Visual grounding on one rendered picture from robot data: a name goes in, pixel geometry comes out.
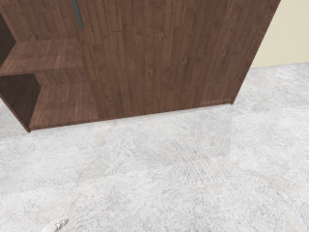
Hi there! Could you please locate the handle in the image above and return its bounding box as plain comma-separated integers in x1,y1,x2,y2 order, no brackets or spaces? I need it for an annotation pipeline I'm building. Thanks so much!
71,0,84,29

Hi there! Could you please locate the left robot hand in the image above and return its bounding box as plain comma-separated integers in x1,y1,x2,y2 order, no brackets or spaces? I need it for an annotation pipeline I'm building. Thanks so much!
42,217,69,232

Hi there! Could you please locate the wardrobe door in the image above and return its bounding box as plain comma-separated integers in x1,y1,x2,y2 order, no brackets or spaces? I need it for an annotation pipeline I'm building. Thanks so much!
64,0,230,119
202,0,272,102

